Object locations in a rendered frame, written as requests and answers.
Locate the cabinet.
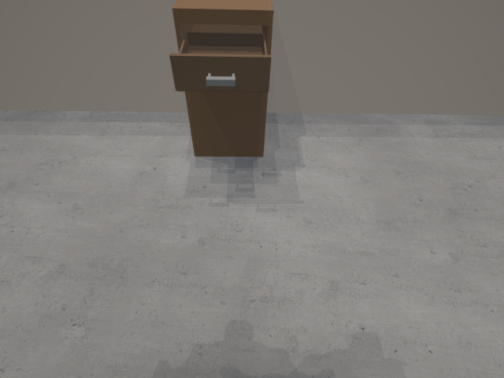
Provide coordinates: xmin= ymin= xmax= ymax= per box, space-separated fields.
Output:
xmin=172 ymin=0 xmax=273 ymax=157

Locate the drawer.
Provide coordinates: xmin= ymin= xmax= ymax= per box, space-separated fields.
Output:
xmin=169 ymin=31 xmax=271 ymax=92

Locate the handle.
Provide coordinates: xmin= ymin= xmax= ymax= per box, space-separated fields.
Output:
xmin=206 ymin=73 xmax=235 ymax=87

